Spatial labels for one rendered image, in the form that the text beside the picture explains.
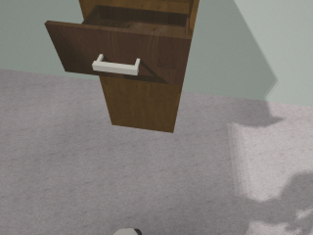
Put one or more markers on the handle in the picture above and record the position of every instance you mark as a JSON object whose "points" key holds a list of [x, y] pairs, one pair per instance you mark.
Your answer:
{"points": [[115, 67]]}

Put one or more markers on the cabinet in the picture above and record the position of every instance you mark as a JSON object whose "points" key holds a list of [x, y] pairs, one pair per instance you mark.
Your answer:
{"points": [[137, 103]]}

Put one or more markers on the drawer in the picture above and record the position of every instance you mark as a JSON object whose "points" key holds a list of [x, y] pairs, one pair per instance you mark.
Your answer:
{"points": [[122, 35]]}

